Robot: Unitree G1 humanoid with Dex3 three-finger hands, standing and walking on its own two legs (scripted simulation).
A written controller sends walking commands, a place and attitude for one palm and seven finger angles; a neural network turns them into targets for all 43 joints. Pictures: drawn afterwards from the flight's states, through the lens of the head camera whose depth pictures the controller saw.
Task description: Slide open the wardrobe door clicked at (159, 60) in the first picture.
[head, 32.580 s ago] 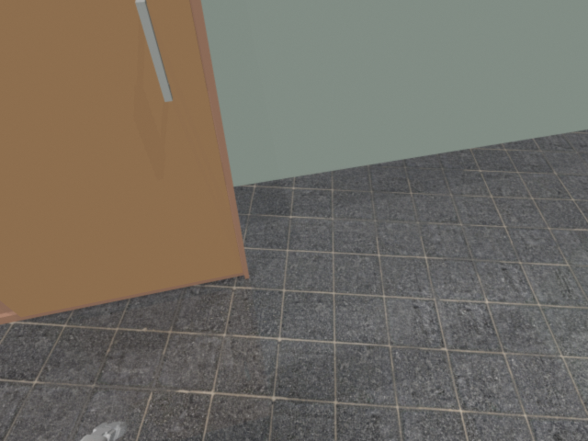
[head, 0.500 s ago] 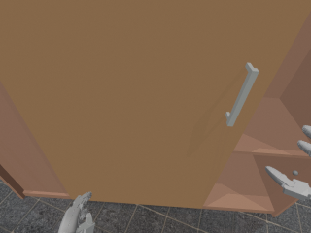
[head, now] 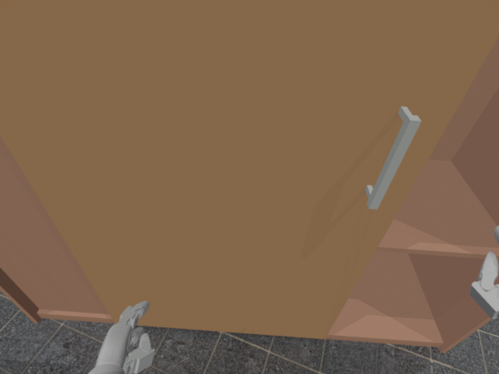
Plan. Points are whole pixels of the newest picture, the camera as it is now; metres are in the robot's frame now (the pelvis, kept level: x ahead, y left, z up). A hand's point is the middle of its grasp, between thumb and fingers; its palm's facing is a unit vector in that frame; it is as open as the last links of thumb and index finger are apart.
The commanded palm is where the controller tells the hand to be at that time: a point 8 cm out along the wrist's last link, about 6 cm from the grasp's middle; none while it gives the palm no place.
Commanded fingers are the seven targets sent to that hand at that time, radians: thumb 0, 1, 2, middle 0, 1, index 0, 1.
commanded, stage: draw the hand back to the body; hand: right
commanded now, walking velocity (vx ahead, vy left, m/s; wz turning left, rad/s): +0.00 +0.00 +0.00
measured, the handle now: (387, 161) +0.43 -0.25 +0.16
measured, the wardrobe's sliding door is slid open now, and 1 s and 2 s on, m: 0.47 0.47 0.47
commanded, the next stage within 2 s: step back with the hand held close in 0.14 s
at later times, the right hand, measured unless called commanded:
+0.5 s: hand (473, 290) +0.18 -0.26 +0.16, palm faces +0.40 +0.80 -0.44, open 7.4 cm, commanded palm +0.12 -0.30 +0.17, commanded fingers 0.00 -0.90 -0.90 0.20 0.30 0.20 0.30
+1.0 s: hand out of the picture +0.06 -0.31 +0.15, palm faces +0.52 +0.73 -0.44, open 7.4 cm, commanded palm +0.00 -0.34 +0.17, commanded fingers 0.00 -0.90 -0.90 0.20 0.30 0.20 0.30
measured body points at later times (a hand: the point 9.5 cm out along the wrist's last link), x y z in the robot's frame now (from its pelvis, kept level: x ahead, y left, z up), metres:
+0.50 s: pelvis -0.02 +0.00 +0.00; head -0.02 +0.00 +0.45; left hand +0.17 +0.23 -0.08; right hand +0.15 -0.30 +0.18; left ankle -0.03 +0.13 -0.74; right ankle +0.01 -0.11 -0.74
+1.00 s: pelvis -0.11 -0.02 -0.02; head -0.10 -0.05 +0.43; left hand +0.08 +0.20 -0.09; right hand +0.02 -0.34 +0.18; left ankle -0.03 +0.12 -0.74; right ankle -0.01 -0.12 -0.73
